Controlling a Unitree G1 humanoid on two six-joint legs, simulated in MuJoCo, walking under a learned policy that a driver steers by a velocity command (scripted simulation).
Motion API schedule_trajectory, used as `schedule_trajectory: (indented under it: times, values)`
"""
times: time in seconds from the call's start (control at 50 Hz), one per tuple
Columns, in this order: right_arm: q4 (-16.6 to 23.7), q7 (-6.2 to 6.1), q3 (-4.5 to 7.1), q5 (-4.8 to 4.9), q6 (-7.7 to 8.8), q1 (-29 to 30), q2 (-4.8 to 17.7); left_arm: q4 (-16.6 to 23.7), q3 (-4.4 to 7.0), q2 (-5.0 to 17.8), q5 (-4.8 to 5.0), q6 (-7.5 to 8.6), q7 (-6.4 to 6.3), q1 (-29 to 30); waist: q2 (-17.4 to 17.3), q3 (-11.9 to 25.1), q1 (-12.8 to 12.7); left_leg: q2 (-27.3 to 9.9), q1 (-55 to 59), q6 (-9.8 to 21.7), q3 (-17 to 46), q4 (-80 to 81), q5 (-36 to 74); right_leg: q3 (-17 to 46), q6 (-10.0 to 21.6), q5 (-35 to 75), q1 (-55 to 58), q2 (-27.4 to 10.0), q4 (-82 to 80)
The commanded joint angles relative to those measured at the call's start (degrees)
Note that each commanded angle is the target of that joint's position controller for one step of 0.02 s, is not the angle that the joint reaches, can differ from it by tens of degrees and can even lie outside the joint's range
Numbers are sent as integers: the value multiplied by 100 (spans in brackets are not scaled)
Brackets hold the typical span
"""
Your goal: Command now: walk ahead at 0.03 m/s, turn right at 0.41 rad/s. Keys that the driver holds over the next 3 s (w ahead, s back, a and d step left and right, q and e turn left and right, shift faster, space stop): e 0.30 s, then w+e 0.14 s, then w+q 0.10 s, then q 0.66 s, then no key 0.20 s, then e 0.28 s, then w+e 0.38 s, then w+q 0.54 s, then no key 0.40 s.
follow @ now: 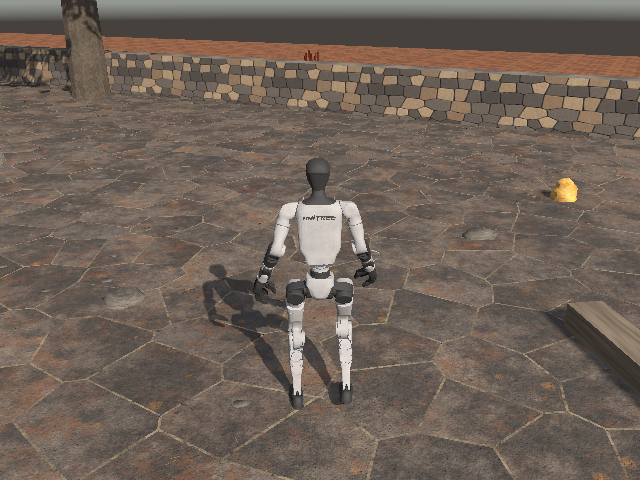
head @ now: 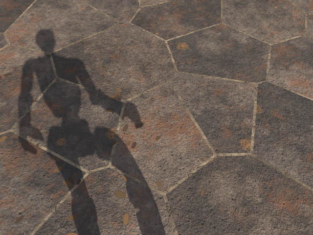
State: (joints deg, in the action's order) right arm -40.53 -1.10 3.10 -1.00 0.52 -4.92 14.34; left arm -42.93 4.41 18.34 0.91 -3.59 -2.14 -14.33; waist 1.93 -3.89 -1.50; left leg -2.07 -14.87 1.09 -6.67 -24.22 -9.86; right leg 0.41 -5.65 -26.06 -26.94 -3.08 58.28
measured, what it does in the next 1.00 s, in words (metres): walks ahead: right foot, then left foot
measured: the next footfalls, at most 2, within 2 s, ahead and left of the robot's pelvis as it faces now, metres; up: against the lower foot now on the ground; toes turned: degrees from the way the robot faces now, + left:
right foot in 0.18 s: +0.04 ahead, -0.13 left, +0.00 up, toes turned -9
left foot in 0.68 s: +0.19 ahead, +0.06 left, +0.00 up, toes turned -15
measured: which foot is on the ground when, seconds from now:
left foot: down 0.00-0.18, up 0.20-0.66, down 0.68-1.00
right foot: up 0.00-0.16, down 0.18-0.70, up 0.72-1.00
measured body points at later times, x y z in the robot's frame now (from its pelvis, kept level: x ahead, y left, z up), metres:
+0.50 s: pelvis +0.03 -0.04 +0.01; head +0.05 -0.07 +0.46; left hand +0.23 +0.20 -0.07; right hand +0.11 -0.36 -0.10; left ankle +0.11 +0.11 -0.70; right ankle +0.00 -0.13 -0.74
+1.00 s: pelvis +0.13 -0.02 +0.00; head +0.18 -0.01 +0.45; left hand +0.34 +0.23 -0.09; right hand +0.21 -0.33 -0.10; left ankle +0.15 +0.07 -0.74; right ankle +0.15 -0.19 -0.70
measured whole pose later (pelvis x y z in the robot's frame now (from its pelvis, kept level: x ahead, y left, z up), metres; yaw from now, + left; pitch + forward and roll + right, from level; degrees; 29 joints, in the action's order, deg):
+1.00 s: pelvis +0.13 -0.02 +0.00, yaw -6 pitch +2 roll -1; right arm -43.1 -0.9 3.6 1.3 -0.7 -11.4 18.1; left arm -36.1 3.4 17.9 0.0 -0.4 -2.5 -7.4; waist 0.8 -3.9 1.7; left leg 4.3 -14.1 2.7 8.5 -24.6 -11.8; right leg 6.0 -6.1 -21.0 -26.6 1.0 45.4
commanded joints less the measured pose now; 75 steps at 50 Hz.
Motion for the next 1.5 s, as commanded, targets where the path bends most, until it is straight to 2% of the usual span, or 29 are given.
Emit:
schedule_trajectory:
  times: [0.02,0.1,0.16,0.18,0.2,0.22,0.24,0.28,0.3,0.34,0.4,0.58,0.66,0.68,0.7,0.72,0.76,0.82,0.94,1.1,1.12,1.14,1.16,1.18,1.2,1.28,1.4,1.46,1.5]
  values:
    - [271,-77,261,13,51,266,922,564,24,212,-32,5,75,8,-1044,667,104,-1528,368,1239,716,827,1201,-19,77,312,261,-223,-605]
    - [176,-48,346,114,-14,237,1225,768,79,420,-8,-11,245,24,-977,782,80,-1807,532,1143,747,548,1309,-250,352,402,672,-163,-1376]
    - [8,-24,321,236,-69,101,1062,677,187,554,-57,-5,252,-357,-570,753,-123,-1436,68,445,247,-421,326,-388,774,1529,1653,170,-2828]
    - [-53,1,255,96,-92,-185,769,736,332,1071,-57,27,160,-440,740,653,6,-816,-759,-116,-364,-1801,-820,839,1154,3240,2201,-562,-3569]
    - [303,-32,176,-71,-98,221,646,1007,394,1616,-154,111,117,-320,1962,480,-23,136,-2239,-596,-184,-3343,-2953,2942,2346,4457,2320,-1928,-3909]
    - [366,-85,259,30,-97,605,882,1000,342,1437,-309,266,195,-480,1233,877,-369,199,-2294,-529,770,-4302,-3133,3060,2793,3968,2111,-1994,-4088]
    - [337,-96,301,150,-112,525,962,978,288,1282,-281,374,213,-255,917,731,-179,82,-2390,-410,970,-4513,-2631,2515,2500,3468,2058,-1684,-4077]
    - [136,-162,369,79,-129,281,1052,1046,198,945,-52,389,135,350,468,609,94,-48,-2408,-380,1063,-4251,-1669,1903,1904,3098,2025,-1188,-3942]
    - [81,-154,379,40,-121,169,1037,1095,141,855,-38,367,87,456,496,703,172,27,-2159,-432,1024,-4318,-1374,1721,1843,3448,1916,-1040,-3904]
    - [46,-53,360,87,-54,-40,931,1094,121,770,-15,357,33,184,462,1010,160,87,-2055,-447,971,-3973,-837,1720,1833,1908,2162,-835,-4127]
    - [174,47,317,152,76,398,869,1059,145,845,0,404,0,-95,639,572,-64,148,-2291,-454,1021,-2717,-599,2228,1880,-110,2307,-846,-4610]
    - [74,302,143,196,430,427,760,824,88,865,-86,522,154,-281,594,177,-314,72,-1162,-181,649,-918,-489,1966,1863,299,1838,-919,-4542]
    - [-121,310,118,117,454,-247,788,776,-10,662,-110,479,164,-13,365,528,151,230,203,82,554,-95,319,1451,1478,1894,1612,-681,-3744]
    - [-125,276,143,103,437,-428,961,792,-74,479,-177,493,139,24,109,658,212,-131,611,205,1046,22,946,1131,1188,1931,1481,-412,-3243]
    - [-43,247,236,93,400,-483,1510,937,-125,312,-337,529,98,-97,-925,825,-24,-930,1015,605,2179,105,2398,470,762,1211,1022,278,-2131]
    - [-115,250,273,117,327,-710,1607,1048,-110,355,-329,540,29,-98,-1701,939,79,-1520,1446,1469,3277,360,2164,188,399,-306,122,593,-1290]
    - [-164,282,211,175,344,-976,1365,1076,26,780,-124,482,-12,198,-1115,719,317,-1626,1722,1660,3697,577,1660,455,231,-1154,-904,452,228]
    - [14,181,227,198,278,-599,1365,1069,51,626,-137,391,-39,368,-684,697,205,-1187,1363,1343,2901,448,2600,543,128,-264,-836,227,281]
    - [124,-15,310,239,-31,-489,1400,1039,1,308,-97,369,-66,530,-860,913,190,-705,908,1212,2562,319,2763,398,-86,479,-70,474,-1065]
    - [351,-61,324,311,-246,-135,1367,975,109,465,-20,580,115,467,-1109,854,68,-476,664,871,3399,-182,1974,458,178,1349,1076,620,-3271]
    - [395,-84,288,329,-255,-96,1262,915,150,531,-43,612,113,328,-1057,846,-16,-277,431,653,3362,-360,1435,460,297,2087,1569,457,-3899]
    - [416,-87,207,238,-243,-362,1000,956,223,856,-125,604,72,222,-444,1111,102,38,-79,346,2999,-1049,89,1166,645,2768,2334,-487,-3931]
    - [482,-77,161,201,-199,-700,805,1010,292,1264,-282,534,75,456,1112,898,443,1007,-1294,-29,1959,-2071,-2349,2565,1548,4239,2619,-1594,-3926]
    - [395,-78,303,155,-166,-836,1293,1035,239,949,-344,535,101,356,1071,957,282,750,-1555,-317,1704,-3448,-3052,3025,2153,4417,2423,-2110,-3936]
    - [293,-67,421,219,-186,-887,1563,1074,140,668,-302,553,99,513,662,826,321,561,-1612,-429,1687,-4100,-2692,2486,2108,4233,2234,-1877,-3884]
    - [255,-97,325,222,-352,-689,1074,941,54,505,-144,529,76,706,543,562,243,518,-1526,-731,1394,-4272,-1749,1161,1801,4055,1942,-987,-3865]
    - [470,-28,124,164,-329,-313,740,765,101,671,-107,429,107,666,857,866,30,232,-575,-695,914,-2124,-1643,913,1933,4249,2188,-1059,-3753]
    - [262,7,92,115,-323,-626,594,590,-16,495,-18,415,189,627,779,791,187,293,426,-512,720,-260,-612,978,1760,3744,1781,-847,-3613]
    - [203,-15,161,44,-301,-857,972,415,-75,439,-4,495,244,244,422,803,200,-34,1682,-160,1093,605,866,970,1163,2813,1020,-599,-3538]
Over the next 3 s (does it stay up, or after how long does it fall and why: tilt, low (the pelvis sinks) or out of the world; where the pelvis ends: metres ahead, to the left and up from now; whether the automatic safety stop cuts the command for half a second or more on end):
stays up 0.69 -0.18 -0.01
